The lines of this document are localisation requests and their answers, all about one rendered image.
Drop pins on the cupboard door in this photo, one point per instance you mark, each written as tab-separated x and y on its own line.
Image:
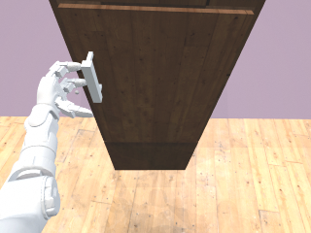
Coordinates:
161	68

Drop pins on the left robot upper arm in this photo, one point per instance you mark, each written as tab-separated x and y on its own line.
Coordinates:
26	205

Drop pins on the handle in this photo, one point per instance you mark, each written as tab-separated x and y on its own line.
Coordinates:
94	87

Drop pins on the robot left hand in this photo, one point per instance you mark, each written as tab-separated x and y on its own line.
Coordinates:
50	89

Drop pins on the left robot forearm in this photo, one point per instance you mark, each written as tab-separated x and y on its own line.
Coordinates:
38	152

